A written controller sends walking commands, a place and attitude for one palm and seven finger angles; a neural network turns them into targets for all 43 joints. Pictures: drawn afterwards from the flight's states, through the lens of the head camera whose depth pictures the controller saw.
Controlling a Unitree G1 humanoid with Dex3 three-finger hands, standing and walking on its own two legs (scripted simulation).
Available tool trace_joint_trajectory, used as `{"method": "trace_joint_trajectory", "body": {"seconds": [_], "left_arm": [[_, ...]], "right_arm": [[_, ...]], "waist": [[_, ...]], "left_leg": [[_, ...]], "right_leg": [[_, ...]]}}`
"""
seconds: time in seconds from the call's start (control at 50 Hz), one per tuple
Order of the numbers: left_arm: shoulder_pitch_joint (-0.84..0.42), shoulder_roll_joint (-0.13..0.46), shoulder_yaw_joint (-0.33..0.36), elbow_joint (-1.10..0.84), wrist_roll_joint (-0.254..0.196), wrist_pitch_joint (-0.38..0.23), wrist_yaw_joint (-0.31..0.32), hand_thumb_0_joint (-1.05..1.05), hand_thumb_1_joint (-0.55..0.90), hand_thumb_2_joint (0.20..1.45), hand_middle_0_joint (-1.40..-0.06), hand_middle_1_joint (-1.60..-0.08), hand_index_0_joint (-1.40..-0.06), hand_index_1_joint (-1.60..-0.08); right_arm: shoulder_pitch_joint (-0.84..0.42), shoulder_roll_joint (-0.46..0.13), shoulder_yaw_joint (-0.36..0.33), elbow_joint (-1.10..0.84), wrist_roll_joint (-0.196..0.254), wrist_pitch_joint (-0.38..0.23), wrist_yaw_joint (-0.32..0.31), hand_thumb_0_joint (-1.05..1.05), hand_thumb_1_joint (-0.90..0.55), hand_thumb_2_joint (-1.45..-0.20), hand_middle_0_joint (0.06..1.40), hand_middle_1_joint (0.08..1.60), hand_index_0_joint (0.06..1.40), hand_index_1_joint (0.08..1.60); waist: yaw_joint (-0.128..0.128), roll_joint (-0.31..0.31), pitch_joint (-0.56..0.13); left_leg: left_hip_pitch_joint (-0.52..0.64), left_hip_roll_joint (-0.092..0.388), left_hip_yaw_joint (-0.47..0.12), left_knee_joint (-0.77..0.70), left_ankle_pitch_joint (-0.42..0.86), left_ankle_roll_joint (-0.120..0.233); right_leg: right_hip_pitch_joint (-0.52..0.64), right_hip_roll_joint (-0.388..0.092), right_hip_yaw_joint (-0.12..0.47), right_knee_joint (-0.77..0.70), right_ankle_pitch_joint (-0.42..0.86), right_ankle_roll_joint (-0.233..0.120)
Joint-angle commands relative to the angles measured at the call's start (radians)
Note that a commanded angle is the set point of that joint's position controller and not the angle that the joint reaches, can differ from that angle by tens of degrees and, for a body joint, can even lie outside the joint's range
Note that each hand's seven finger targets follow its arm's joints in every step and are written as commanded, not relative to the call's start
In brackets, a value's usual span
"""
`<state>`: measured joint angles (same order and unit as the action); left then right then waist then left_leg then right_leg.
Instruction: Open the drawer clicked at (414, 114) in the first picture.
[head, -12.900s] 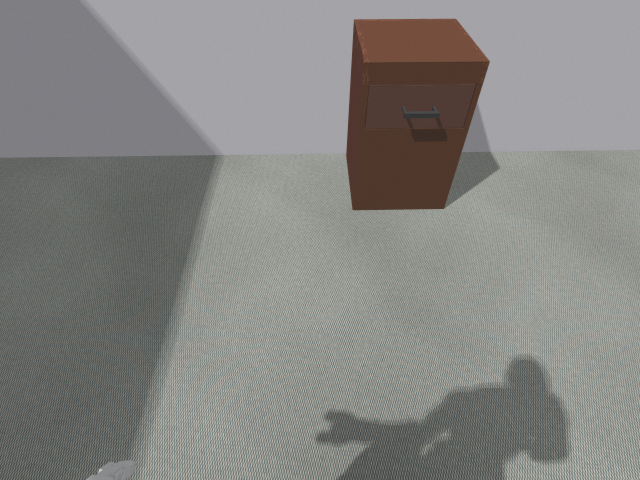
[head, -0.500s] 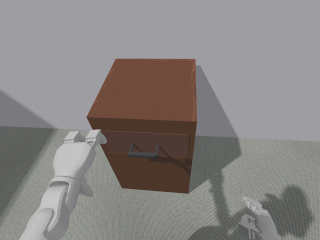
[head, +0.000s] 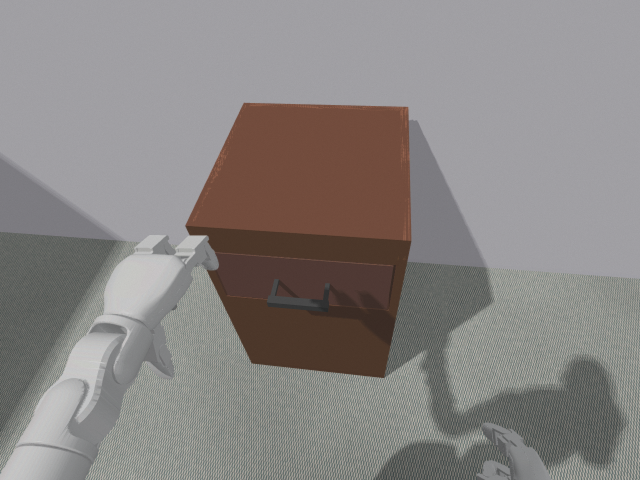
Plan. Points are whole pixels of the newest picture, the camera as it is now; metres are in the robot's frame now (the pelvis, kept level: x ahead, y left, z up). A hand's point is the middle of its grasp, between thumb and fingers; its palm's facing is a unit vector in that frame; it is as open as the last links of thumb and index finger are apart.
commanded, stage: raise the hand with hooked fingers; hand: left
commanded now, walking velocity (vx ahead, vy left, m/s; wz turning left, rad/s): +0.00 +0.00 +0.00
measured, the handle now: (299, 295) +0.51 +0.13 -0.25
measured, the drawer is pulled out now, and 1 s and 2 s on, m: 0.00 0.00 0.00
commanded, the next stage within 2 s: move the hooked fingers above the handle in 0.14 s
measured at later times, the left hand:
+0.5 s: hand (206, 319) +0.30 +0.20 +0.01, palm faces -0.10 -0.13 -0.99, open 13.8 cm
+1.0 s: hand (256, 301) +0.38 +0.16 -0.06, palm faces -0.05 -0.10 -0.99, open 13.8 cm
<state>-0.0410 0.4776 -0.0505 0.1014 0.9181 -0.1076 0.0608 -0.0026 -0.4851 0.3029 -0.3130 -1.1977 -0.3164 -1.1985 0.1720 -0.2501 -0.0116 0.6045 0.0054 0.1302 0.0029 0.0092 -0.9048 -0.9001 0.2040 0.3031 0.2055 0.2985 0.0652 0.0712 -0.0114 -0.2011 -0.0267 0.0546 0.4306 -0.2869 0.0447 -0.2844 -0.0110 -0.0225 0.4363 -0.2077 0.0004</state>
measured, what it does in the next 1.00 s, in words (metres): stands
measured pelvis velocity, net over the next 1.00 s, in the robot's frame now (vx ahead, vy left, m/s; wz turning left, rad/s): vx -0.01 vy -0.02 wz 0.00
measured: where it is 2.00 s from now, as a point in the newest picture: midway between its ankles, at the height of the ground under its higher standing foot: outside the picture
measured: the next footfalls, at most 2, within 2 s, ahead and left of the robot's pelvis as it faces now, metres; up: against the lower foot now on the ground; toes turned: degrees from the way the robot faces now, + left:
none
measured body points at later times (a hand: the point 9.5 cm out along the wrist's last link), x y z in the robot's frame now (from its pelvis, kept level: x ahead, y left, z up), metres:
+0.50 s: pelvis +0.00 -0.01 -0.01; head +0.04 -0.02 +0.44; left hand +0.30 +0.20 +0.07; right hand +0.19 -0.23 -0.12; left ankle -0.04 +0.09 -0.74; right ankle +0.01 -0.12 -0.74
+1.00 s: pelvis -0.01 -0.02 -0.04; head +0.07 -0.03 +0.40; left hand +0.37 +0.16 -0.01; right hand +0.07 -0.29 -0.17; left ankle -0.04 +0.09 -0.74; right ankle +0.01 -0.12 -0.74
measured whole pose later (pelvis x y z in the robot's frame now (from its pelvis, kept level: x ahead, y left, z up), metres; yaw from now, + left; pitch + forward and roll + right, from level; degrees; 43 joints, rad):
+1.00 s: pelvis -0.01 -0.02 -0.04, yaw +0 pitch +17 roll +0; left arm -0.41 0.35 -0.06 0.74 1.13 -0.19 0.42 0.00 -0.48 0.30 -0.32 -1.20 -0.32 -1.20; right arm 0.27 -0.25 -0.07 0.67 -0.04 0.13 0.00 0.01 -0.91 -0.90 0.20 0.30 0.20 0.30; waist -0.05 0.02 -0.14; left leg -0.66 0.00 0.06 0.79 -0.42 0.02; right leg -0.75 0.01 -0.03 0.79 -0.33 -0.03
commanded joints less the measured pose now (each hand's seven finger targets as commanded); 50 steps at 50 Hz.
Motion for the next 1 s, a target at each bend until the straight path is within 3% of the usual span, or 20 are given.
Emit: {"method": "trace_joint_trajectory", "body": {"seconds": [0.0, 0.1, 0.2, 0.22, 0.26, 0.32, 0.34, 0.38, 0.46, 0.48, 0.52, 0.6, 0.62, 0.68, 0.74, 0.78, 0.82, 0.88, 0.96, 0.98], "left_arm": [[-0.285, 0.234, 0.178, -0.233, 0.010, -0.025, 0.091, 0.000, -0.500, 0.300, -0.300, -1.200, -0.300, -1.200], [-0.275, 0.224, 0.169, -0.237, 0.015, 0.001, 0.128, 0.000, -0.500, 0.300, -0.300, -1.200, -0.300, -1.200], [-0.219, 0.181, 0.116, -0.185, 0.000, 0.057, 0.095, 0.000, -0.500, 0.300, -0.300, -1.200, -0.300, -1.200], [-0.223, 0.194, 0.121, -0.191, -0.003, 0.061, 0.087, 0.000, -0.500, 0.300, -0.300, -1.200, -0.300, -1.200], [-0.198, 0.126, 0.061, -0.120, -0.002, 0.072, 0.067, 0.000, -0.500, 0.300, -0.300, -1.200, -0.300, -1.200], [-0.231, 0.084, 0.020, -0.087, 0.005, 0.051, 0.051, 0.000, -0.500, 0.300, -0.300, -1.200, -0.300, -1.200], [-0.251, 0.098, 0.031, -0.089, 0.017, 0.038, 0.057, 0.000, -0.500, 0.300, -0.300, -1.200, -0.300, -1.200], [-0.324, 0.136, 0.062, -0.112, 0.042, 0.004, 0.084, 0.000, -0.500, 0.300, -0.300, -1.200, -0.300, -1.200], [-0.415, 0.135, 0.084, -0.087, 0.097, -0.050, 0.179, 0.000, -0.500, 0.300, -0.300, -1.200, -0.300, -1.200], [-0.436, 0.174, 0.126, -0.060, 0.109, -0.050, 0.206, 0.000, -0.500, 0.300, -0.300, -1.200, -0.300, -1.200], [-0.480, 0.107, 0.075, -0.014, 0.124, -0.040, 0.251, 0.000, -0.500, 0.300, -0.300, -1.200, -0.300, -1.200], [-0.469, 0.089, 0.070, 0.187, 0.138, 0.029, 0.303, 0.000, -0.500, 0.300, -0.300, -1.200, -0.300, -1.200], [-0.494, 0.046, 0.023, 0.230, 0.137, 0.048, 0.304, 0.000, -0.500, 0.300, -0.300, -1.200, -0.300, -1.200], [-0.516, 0.037, 0.000, 0.325, 0.143, 0.082, 0.293, 0.000, -0.500, 0.300, -0.300, -1.200, -0.300, -1.200], [-0.596, 0.012, -0.044, 0.360, 0.136, 0.065, 0.270, 0.000, -0.500, 0.300, -0.300, -1.200, -0.300, -1.200], [-0.641, 0.059, 0.000, 0.356, 0.141, 0.022, 0.270, 0.000, -0.500, 0.300, -0.300, -1.200, -0.300, -1.200], [-0.686, 0.068, 0.018, 0.367, 0.148, -0.027, 0.291, 0.000, -0.500, 0.300, -0.300, -1.200, -0.300, -1.200], [-0.676, 0.127, 0.109, 0.423, 0.182, -0.080, 0.355, 0.000, -0.500, 0.300, -0.300, -1.200, -0.300, -1.200], [-0.654, 0.097, 0.120, 0.537, 0.223, -0.059, 0.466, 0.000, -0.500, 0.300, -0.300, -1.200, -0.300, -1.200], [-0.652, 0.097, 0.127, 0.583, 0.228, -0.036, 0.487, 0.000, -0.500, 0.300, -0.300, -1.200, -0.300, -1.200]], "right_arm": [[-0.102, -0.105, -0.047, -0.153, 0.001, -0.053, -0.003, 0.000, -0.900, -0.900, 0.200, 0.300, 0.200, 0.300], [-0.090, -0.109, -0.056, -0.143, 0.003, -0.053, 0.002, 0.000, -0.900, -0.900, 0.200, 0.300, 0.200, 0.300], [-0.096, -0.116, -0.054, -0.145, 0.011, -0.043, 0.009, 0.000, -0.900, -0.900, 0.200, 0.300, 0.200, 0.300], [-0.097, -0.120, -0.055, -0.146, 0.011, -0.039, 0.008, 0.000, -0.900, -0.900, 0.200, 0.300, 0.200, 0.300], [-0.097, -0.117, -0.051, -0.145, 0.012, -0.034, 0.009, 0.000, -0.900, -0.900, 0.200, 0.300, 0.200, 0.300], [-0.085, -0.115, -0.052, -0.146, 0.009, -0.031, 0.010, 0.000, -0.900, -0.900, 0.200, 0.300, 0.200, 0.300], [-0.083, -0.116, -0.052, -0.145, 0.007, -0.031, 0.009, 0.000, -0.900, -0.900, 0.200, 0.300, 0.200, 0.300], [-0.078, -0.115, -0.054, -0.144, -0.003, -0.035, 0.006, 0.000, -0.900, -0.900, 0.200, 0.300, 0.200, 0.300], [-0.047, -0.096, -0.060, -0.126, -0.018, -0.044, 0.002, 0.000, -0.900, -0.900, 0.200, 0.300, 0.200, 0.300], [-0.038, -0.102, -0.064, -0.115, -0.020, -0.044, 0.001, 0.000, -0.900, -0.900, 0.200, 0.300, 0.200, 0.300], [-0.030, -0.089, -0.065, -0.108, -0.019, -0.045, 0.004, 0.000, -0.900, -0.900, 0.200, 0.300, 0.200, 0.300], [-0.012, -0.101, -0.072, -0.090, -0.011, -0.044, 0.005, 0.000, -0.900, -0.900, 0.200, 0.300, 0.200, 0.300], [-0.012, -0.101, -0.071, -0.089, -0.007, -0.043, 0.006, 0.000, -0.900, -0.900, 0.200, 0.300, 0.200, 0.300], [0.009, -0.116, -0.078, -0.087, -0.002, -0.037, 0.001, 0.000, -0.900, -0.900, 0.200, 0.300, 0.200, 0.300], [0.038, -0.120, -0.081, -0.083, -0.005, -0.033, -0.008, 0.000, -0.900, -0.900, 0.200, 0.300, 0.200, 0.300], [0.051, -0.123, -0.086, -0.081, -0.014, -0.031, -0.016, 0.000, -0.900, -0.900, 0.200, 0.300, 0.200, 0.300], [0.079, -0.117, -0.088, -0.068, -0.021, -0.034, -0.020, 0.000, -0.900, -0.900, 0.200, 0.300, 0.200, 0.300], [0.100, -0.117, -0.095, -0.043, -0.037, -0.036, -0.016, 0.000, -0.900, -0.900, 0.200, 0.300, 0.200, 0.300], [0.115, -0.113, -0.101, -0.024, -0.049, -0.039, 0.004, 0.000, -0.900, -0.900, 0.200, 0.300, 0.200, 0.300], [0.114, -0.115, -0.102, -0.018, -0.053, -0.038, 0.010, 0.000, -0.900, -0.900, 0.200, 0.300, 0.200, 0.300]], "waist": [[0.011, -0.010, -0.285], [0.007, 0.019, -0.330], [-0.005, -0.040, -0.281], [-0.005, -0.038, -0.280], [-0.017, -0.085, -0.226], [-0.023, -0.105, -0.213], [-0.022, -0.097, -0.226], [-0.021, -0.076, -0.259], [-0.023, -0.004, -0.320], [-0.023, -0.018, -0.334], [-0.042, -0.005, -0.344], [-0.048, -0.061, -0.352], [-0.064, -0.066, -0.339], [-0.071, -0.107, -0.378], [-0.095, -0.111, -0.400], [-0.092, -0.105, -0.432], [-0.102, -0.094, -0.459], [-0.082, -0.076, -0.486], [-0.084, -0.042, -0.491], [-0.089, -0.058, -0.486]], "left_leg": [[0.039, 0.032, -0.056, -0.028, 0.433, -0.030], [0.066, 0.037, -0.065, -0.010, 0.498, -0.042], [0.048, 0.045, -0.058, -0.014, 0.499, -0.038], [0.042, 0.043, -0.059, -0.016, 0.492, -0.039], [0.010, 0.040, -0.047, -0.013, 0.442, -0.032], [-0.007, 0.036, -0.043, -0.003, 0.396, -0.027], [-0.009, 0.035, -0.042, 0.004, 0.380, -0.027], [-0.009, 0.031, -0.050, 0.021, 0.373, -0.029], [-0.010, 0.026, -0.052, 0.072, 0.406, -0.037], [-0.026, 0.025, -0.053, 0.083, 0.398, -0.035], [-0.050, 0.022, -0.051, 0.110, 0.390, -0.039], [-0.145, 0.018, -0.036, 0.139, 0.312, -0.029], [-0.163, 0.016, -0.030, 0.145, 0.278, -0.026], [-0.210, 0.011, -0.026, 0.159, 0.257, -0.017], [-0.235, 0.006, -0.023, 0.187, 0.241, -0.007], [-0.252, 0.003, -0.027, 0.208, 0.251, -0.003], [-0.275, 0.001, -0.027, 0.237, 0.251, 0.002], [-0.345, -0.001, -0.032, 0.284, 0.259, -0.002], [-0.438, -0.002, -0.019, 0.344, 0.233, -0.010], [-0.465, -0.004, -0.018, 0.358, 0.229, -0.010]], "right_leg": [[0.149, 0.011, 0.023, 0.001, 0.252, -0.053], [0.141, 0.011, 0.016, 0.017, 0.271, -0.054], [0.134, 0.011, 0.012, 0.009, 0.284, -0.049], [0.141, 0.012, 0.013, 0.009, 0.282, -0.048], [0.110, 0.014, 0.009, 0.004, 0.270, -0.045], [0.079, 0.016, 0.012, 0.008, 0.244, -0.047], [0.068, 0.016, 0.013, 0.013, 0.232, -0.048], [0.056, 0.018, 0.023, 0.030, 0.223, -0.053], [0.003, 0.019, 0.023, 0.081, 0.228, -0.061], [-0.002, 0.023, 0.027, 0.092, 0.229, -0.061], [-0.043, 0.023, 0.017, 0.121, 0.223, -0.062], [-0.063, 0.023, 0.018, 0.147, 0.207, -0.057], [-0.079, 0.022, 0.018, 0.146, 0.195, -0.054], [-0.057, 0.022, 0.030, 0.155, 0.209, -0.053], [-0.064, 0.017, 0.034, 0.167, 0.225, -0.048], [-0.062, 0.016, 0.046, 0.187, 0.240, -0.049], [-0.076, 0.011, 0.050, 0.214, 0.261, -0.047], [-0.117, 0.013, 0.054, 0.273, 0.273, -0.053], [-0.205, 0.016, 0.048, 0.335, 0.255, -0.057], [-0.217, 0.018, 0.049, 0.343, 0.256, -0.057]]}}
